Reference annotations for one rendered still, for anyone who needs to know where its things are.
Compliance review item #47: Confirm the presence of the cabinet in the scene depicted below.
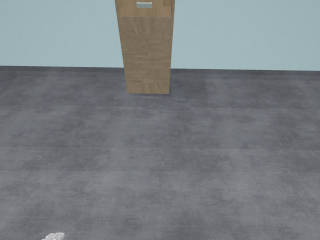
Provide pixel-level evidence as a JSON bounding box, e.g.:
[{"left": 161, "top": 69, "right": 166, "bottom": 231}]
[{"left": 114, "top": 0, "right": 175, "bottom": 94}]

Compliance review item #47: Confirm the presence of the drawer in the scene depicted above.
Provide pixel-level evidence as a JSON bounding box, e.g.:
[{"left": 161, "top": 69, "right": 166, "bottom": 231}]
[{"left": 118, "top": 0, "right": 172, "bottom": 17}]

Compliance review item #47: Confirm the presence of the handle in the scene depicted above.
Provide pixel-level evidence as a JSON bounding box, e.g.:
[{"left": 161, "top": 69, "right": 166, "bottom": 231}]
[{"left": 136, "top": 1, "right": 153, "bottom": 8}]

